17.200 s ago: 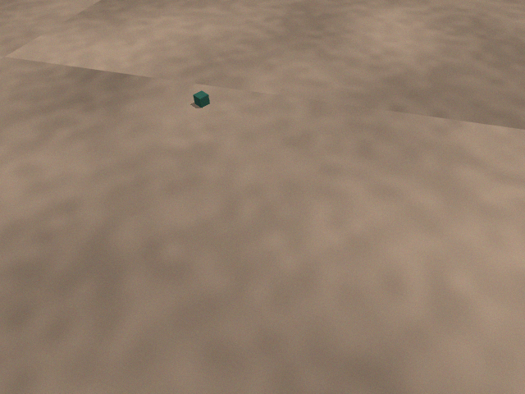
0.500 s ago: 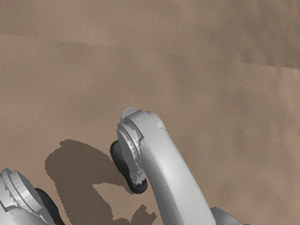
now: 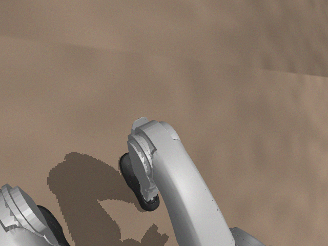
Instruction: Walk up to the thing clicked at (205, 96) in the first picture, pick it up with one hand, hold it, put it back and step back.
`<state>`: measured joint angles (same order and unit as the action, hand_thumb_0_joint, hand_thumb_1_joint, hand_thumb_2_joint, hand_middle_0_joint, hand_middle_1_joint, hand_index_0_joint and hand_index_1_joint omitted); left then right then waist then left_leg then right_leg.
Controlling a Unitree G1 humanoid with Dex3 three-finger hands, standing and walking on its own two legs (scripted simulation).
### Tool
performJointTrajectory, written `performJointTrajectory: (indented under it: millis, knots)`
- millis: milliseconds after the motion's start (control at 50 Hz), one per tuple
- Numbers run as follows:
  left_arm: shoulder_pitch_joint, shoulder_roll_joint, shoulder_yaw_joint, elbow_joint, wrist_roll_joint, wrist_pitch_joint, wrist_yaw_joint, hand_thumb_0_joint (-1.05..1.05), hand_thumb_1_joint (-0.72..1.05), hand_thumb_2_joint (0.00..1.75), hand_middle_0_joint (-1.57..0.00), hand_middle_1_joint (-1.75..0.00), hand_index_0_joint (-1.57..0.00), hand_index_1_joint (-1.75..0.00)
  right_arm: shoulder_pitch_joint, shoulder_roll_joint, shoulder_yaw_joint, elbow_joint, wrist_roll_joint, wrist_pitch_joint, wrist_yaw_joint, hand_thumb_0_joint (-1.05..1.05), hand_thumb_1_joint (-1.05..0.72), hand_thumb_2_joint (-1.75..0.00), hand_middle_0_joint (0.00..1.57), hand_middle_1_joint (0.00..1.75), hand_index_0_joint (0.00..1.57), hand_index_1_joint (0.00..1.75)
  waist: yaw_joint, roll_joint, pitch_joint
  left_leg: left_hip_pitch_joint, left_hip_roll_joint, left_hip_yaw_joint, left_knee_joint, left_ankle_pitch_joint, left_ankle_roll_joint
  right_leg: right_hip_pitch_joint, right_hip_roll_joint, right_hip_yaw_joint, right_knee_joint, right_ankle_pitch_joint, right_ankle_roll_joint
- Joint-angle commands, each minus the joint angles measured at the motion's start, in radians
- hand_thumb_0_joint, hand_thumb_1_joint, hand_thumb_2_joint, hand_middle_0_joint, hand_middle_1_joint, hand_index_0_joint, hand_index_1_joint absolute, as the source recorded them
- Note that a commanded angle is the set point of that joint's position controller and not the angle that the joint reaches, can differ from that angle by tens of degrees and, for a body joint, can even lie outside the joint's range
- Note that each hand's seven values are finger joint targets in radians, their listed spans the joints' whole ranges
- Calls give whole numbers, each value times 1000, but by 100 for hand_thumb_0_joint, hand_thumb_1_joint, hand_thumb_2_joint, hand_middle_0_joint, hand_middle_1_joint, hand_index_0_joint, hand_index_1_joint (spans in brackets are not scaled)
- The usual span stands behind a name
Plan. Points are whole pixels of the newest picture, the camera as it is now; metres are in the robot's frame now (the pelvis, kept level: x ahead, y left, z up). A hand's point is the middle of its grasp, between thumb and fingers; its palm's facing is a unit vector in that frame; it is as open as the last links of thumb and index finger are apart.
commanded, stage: close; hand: left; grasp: from above
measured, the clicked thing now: out of the picture +0.45 +0.33 -0.29
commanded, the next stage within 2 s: settle in 0.32 s
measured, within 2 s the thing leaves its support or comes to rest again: leaves its support in 0.78 s
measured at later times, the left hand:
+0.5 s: hand out of the picture +0.45 +0.32 -0.26, palm faces -0.25 -0.34 -0.91, open 10.4 cm
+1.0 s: hand out of the picture +0.45 +0.34 -0.20, palm faces -0.17 -0.36 -0.92, open 10.4 cm
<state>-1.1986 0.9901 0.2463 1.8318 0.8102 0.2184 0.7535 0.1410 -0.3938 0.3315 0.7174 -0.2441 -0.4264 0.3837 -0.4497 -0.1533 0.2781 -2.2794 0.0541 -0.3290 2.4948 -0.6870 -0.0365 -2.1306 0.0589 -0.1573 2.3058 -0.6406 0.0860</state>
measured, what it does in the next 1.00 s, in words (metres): stands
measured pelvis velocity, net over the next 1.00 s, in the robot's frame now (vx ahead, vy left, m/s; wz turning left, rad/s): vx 0.01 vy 0.00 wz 0.03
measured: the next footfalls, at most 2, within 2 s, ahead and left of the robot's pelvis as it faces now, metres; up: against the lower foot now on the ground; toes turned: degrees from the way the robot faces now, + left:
none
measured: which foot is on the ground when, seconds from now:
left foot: down 0.00-1.00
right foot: down 0.00-1.00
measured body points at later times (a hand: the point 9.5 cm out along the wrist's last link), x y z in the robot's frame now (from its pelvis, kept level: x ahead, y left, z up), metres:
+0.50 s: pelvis +0.00 +0.00 +0.00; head +0.29 +0.11 +0.32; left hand +0.46 +0.33 -0.20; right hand +0.01 -0.24 -0.04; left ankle +0.07 +0.14 -0.29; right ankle +0.13 -0.13 -0.29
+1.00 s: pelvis +0.01 +0.00 +0.01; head +0.27 +0.10 +0.35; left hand +0.46 +0.36 -0.15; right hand +0.01 -0.25 -0.05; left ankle +0.07 +0.14 -0.29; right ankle +0.13 -0.13 -0.29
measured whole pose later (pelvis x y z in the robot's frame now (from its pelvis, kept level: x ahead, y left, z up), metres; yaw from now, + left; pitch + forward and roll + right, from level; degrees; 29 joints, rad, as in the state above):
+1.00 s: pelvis +0.01 +0.00 +0.01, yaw +1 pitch +29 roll -13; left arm -1.14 0.85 0.26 1.63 0.80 0.29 0.65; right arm 0.21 -0.36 0.22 0.77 -0.20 -0.38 0.39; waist -0.37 -0.07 0.15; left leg -2.30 0.06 -0.29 2.44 -0.68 -0.04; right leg -2.17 0.04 -0.13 2.29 -0.65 0.07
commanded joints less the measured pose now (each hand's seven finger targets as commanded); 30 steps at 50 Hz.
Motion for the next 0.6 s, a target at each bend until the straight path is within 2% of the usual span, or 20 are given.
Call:
performJointTrajectory:
  millis: [0, 40, 60, 100, 120, 140, 160, 180, 220, 260, 340, 360, 380, 400, 420, 440, 500, 520, 540, 580]
  knots:
    - [-223, 183, -46, -102, 22, 3, 31, 0, 41, 68, -83, -70, -84, -69, 217, -335, -89, 44, 6, -2, -2, 0, -90, -90, 20, 30, 20, 30, -83, 539, -609, 462, 33, 131, -253, 145, 24, 333, 27, -139, -208, 225, -86]
    - [-216, 179, -43, -99, 19, 1, 28, 0, 42, 69, -84, -70, -84, -69, 211, -339, -94, 43, 12, -3, -3, 0, -90, -90, 20, 30, 20, 30, -76, 530, -608, 464, 36, 124, -256, 137, 24, 328, 28, -139, -207, 217, -87]
    - [-221, 175, -44, -101, 29, 1, 29, 0, 43, 70, -86, -70, -86, -69, 228, -337, -92, 37, 9, -1, -1, 0, -90, -90, 20, 30, 20, 30, -76, 536, -636, 481, 36, 124, -258, 160, 24, 341, 30, -142, -211, 235, -88]
    - [-215, 171, -51, -103, 19, -1, 26, 0, 46, 70, -88, -68, -88, -68, 216, -335, -92, 39, 9, -3, -2, 0, -90, -90, 20, 30, 20, 30, -82, 520, -608, 451, 31, 131, -250, 142, 28, 340, 28, -135, -216, 220, -85]
    - [-213, 179, -45, -97, 22, -2, 27, 0, 46, 70, -87, -69, -87, -69, 220, -339, -95, 47, 13, -3, -4, 0, -90, -90, 20, 30, 20, 30, -72, 515, -619, 455, 34, 129, -252, 141, 27, 336, 31, -137, -217, 219, -85]
    - [-219, 182, -48, -106, 27, -1, 29, 0, 48, 72, -89, -70, -89, -69, 233, -337, -91, 39, 8, 0, -2, 0, -90, -90, 20, 30, 20, 30, -78, 528, -635, 468, 33, 134, -247, 165, 27, 357, 30, -134, -219, 241, -84]
    - [-229, 172, -48, -102, 17, 1, 30, 0, 48, 68, -89, -67, -89, -67, 216, -338, -92, 38, 12, -1, -2, 0, -90, -90, 20, 30, 20, 30, -70, 520, -619, 461, 36, 127, -251, 155, 25, 335, 27, -138, -217, 229, -85]
    - [-221, 179, -45, -96, 25, 0, 32, 0, 48, 70, -89, -68, -89, -68, 224, -337, -90, 46, 11, -2, -3, 0, -90, -90, 20, 30, 20, 30, -74, 533, -616, 470, 36, 125, -257, 160, 23, 331, 27, -141, -211, 235, -85]
    - [-219, 175, -52, -103, 17, 1, 32, 0, 48, 71, -90, -68, -90, -68, 219, -340, -91, 38, 8, -3, -4, 0, -90, -90, 20, 30, 20, 30, -82, 534, -611, 481, 34, 125, -255, 150, 24, 335, 28, -140, -214, 228, -85]
    - [-212, 190, -35, -95, 19, -2, 36, 0, 52, 72, -93, -68, -92, -68, 220, -343, -97, 48, 12, -4, -5, 0, -90, -90, 20, 30, 20, 30, -72, 530, -606, 468, 34, 127, -261, 127, 24, 333, 29, -139, -219, 205, -87]
    - [-231, 166, -59, -109, 15, -3, 32, 0, 54, 73, -94, -68, -93, -68, 212, -333, -90, 42, 8, -3, -4, 0, -90, -90, 20, 30, 20, 30, -80, 533, -609, 472, 34, 125, -255, 143, 23, 329, 24, -140, -216, 221, -85]
    - [-220, 164, -49, -95, 14, -3, 36, 0, 53, 75, -93, -69, -93, -70, 228, -338, -93, 45, 8, -2, -5, 0, -90, -90, 20, 30, 20, 30, -82, 526, -627, 481, 36, 124, -259, 156, 23, 350, 30, -141, -219, 235, -85]
    - [-240, 159, -63, -117, 10, -3, 34, 0, 54, 75, -95, -68, -94, -69, 218, -330, -88, 42, 6, -4, -4, 0, -90, -90, 20, 30, 20, 30, -83, 526, -619, 478, 34, 127, -247, 162, 23, 338, 25, -140, -216, 241, -82]
    - [-222, 173, -48, -99, 9, -2, 37, 0, 55, 75, -95, -69, -95, -70, 218, -338, -90, 49, 6, -5, -6, 0, -90, -90, 20, 30, 20, 30, -79, 522, -619, 475, 34, 132, -249, 157, 25, 347, 27, -136, -224, 234, -82]
    - [-229, 169, -54, -111, 8, 0, 37, 0, 55, 70, -96, -77, -98, -74, 224, -338, -88, 38, 6, -6, -3, 0, -92, -91, 20, 30, 20, 30, -80, 525, -621, 469, 34, 132, -244, 167, 26, 348, 27, -135, -223, 244, -82]
    - [-221, 174, -38, -93, 8, 0, 41, 0, 57, 73, -96, -78, -99, -75, 227, -348, -95, 45, 10, -3, -4, 0, -91, -91, 20, 30, 20, 30, -79, 520, -627, 471, 37, 124, -257, 163, 24, 351, 28, -140, -224, 240, -85]
    - [-226, 162, -50, -105, 0, 1, 32, 0, 62, 78, -100, -81, -102, -79, 224, -332, -86, 36, 5, -2, -4, 0, -92, -91, 20, 30, 20, 30, -78, 520, -629, 464, 34, 136, -242, 178, 26, 360, 28, -133, -226, 256, -80]
    - [-227, 180, -40, -100, 10, 3, 32, 0, 64, 79, -101, -81, -103, -79, 232, -340, -89, 45, 10, 1, -3, 0, -91, -91, 20, 30, 20, 30, -71, 537, -638, 462, 36, 134, -253, 177, 24, 358, 28, -139, -224, 247, -85]
    - [-232, 179, -41, -109, 2, 3, 25, 0, 64, 77, -102, -80, -104, -78, 221, -333, -87, 46, 13, 2, -3, 0, -92, -91, 20, 30, 20, 30, -65, 546, -627, 469, 36, 132, -258, 175, 20, 346, 22, -139, -214, 246, -86]
    - [-229, 179, -48, -128, 5, 5, 13, 0, 63, 80, -102, -81, -104, -79, 226, -331, -87, 33, 9, 6, -3, 0, -92, -91, 20, 30, 20, 30, -67, 565, -652, 484, 37, 140, -253, 188, 22, 364, 30, -133, -219, 258, -86]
